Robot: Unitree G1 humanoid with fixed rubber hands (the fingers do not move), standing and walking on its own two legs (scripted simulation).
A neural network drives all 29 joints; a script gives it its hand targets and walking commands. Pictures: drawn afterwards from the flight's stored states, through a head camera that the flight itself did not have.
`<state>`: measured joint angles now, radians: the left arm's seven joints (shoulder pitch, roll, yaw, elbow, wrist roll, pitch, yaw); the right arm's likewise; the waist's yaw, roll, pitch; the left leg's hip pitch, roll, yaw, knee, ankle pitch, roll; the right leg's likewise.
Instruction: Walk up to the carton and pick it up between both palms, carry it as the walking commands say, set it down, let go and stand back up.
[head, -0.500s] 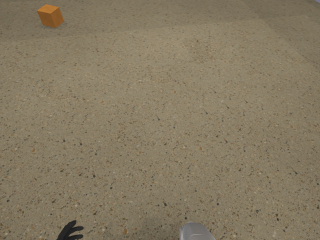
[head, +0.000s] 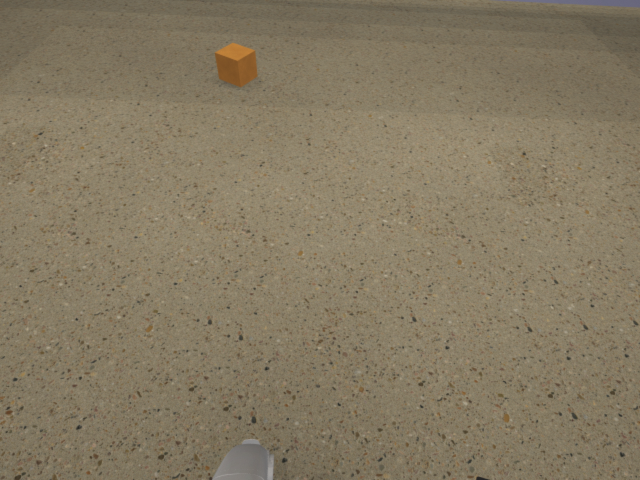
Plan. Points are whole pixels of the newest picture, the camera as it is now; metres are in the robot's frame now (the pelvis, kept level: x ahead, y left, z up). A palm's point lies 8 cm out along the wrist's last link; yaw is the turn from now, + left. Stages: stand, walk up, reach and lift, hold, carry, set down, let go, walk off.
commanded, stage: walk up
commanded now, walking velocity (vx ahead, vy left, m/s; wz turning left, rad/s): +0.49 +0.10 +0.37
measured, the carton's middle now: (236, 64) +2.30 +0.40 -0.64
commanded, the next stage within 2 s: none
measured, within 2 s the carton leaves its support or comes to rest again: neither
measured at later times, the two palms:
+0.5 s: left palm out of the picture +0.15 +0.28 -0.08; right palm (426, 322) +0.36 -0.18 -0.10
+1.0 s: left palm (131, 212) +0.56 +0.34 -0.06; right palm (386, 222) +0.58 -0.15 -0.11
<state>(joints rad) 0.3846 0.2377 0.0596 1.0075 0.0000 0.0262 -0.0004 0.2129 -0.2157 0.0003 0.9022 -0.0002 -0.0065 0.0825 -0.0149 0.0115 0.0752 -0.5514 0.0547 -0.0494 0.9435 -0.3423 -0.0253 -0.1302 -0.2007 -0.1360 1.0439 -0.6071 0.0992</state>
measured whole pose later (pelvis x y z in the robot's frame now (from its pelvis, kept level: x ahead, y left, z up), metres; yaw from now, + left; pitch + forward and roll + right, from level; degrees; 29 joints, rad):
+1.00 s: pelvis +0.50 +0.07 +0.04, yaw +12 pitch -1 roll +2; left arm 0.16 0.24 0.02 0.84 0.00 -0.06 -0.02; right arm 0.28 -0.20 0.00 0.91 0.00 -0.03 0.03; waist -0.02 0.01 0.04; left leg -0.33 0.02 0.02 1.04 -0.43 -0.03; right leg -0.35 -0.15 -0.15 0.74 -0.36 0.01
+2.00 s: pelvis +0.98 +0.25 +0.04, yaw +13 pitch -1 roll -1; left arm 0.52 0.24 0.02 1.03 0.00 -0.04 -0.03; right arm 0.17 -0.19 0.00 0.93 0.00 -0.02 0.07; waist 0.06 0.00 0.03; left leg -0.47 0.09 0.07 0.72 -0.28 -0.04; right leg -0.07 -0.14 -0.15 0.57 -0.46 0.08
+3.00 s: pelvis +1.46 +0.39 +0.05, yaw +13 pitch +0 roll -3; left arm 0.24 0.23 0.02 1.05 0.00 -0.01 -0.04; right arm 0.30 -0.18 0.00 0.97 0.00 -0.07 0.02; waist 0.02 -0.01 0.02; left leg -0.27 0.08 0.11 0.62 -0.35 0.02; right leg -0.50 -0.11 -0.10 1.05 -0.37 0.05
